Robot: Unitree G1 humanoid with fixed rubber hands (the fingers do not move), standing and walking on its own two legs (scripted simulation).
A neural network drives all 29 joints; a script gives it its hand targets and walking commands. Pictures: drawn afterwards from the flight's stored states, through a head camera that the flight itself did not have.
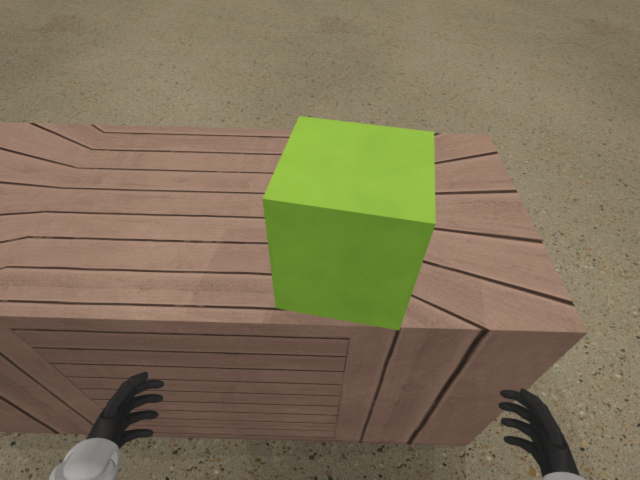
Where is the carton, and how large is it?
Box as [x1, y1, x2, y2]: [262, 116, 435, 329]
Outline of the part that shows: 299,116 262,198 275,305 276,307 393,329 399,329 435,223 433,132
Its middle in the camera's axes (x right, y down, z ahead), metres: +0.05 -0.02 +0.62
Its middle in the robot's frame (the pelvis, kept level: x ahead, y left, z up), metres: +0.48 -0.04 +0.03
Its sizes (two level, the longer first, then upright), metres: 0.210 0.200 0.250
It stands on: a pedestal, 0.68 m high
